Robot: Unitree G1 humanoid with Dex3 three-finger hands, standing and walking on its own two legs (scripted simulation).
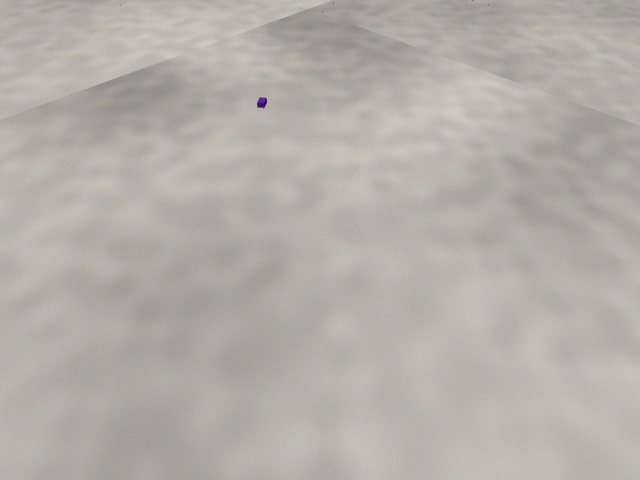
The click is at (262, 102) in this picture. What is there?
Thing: small brick
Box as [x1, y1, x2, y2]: [257, 97, 266, 106]
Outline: 260,97 257,102 257,105 264,106 266,98
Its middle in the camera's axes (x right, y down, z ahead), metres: -0.35 -0.83 +2.41
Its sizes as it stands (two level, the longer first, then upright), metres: 0.066 0.042 0.027
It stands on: the floor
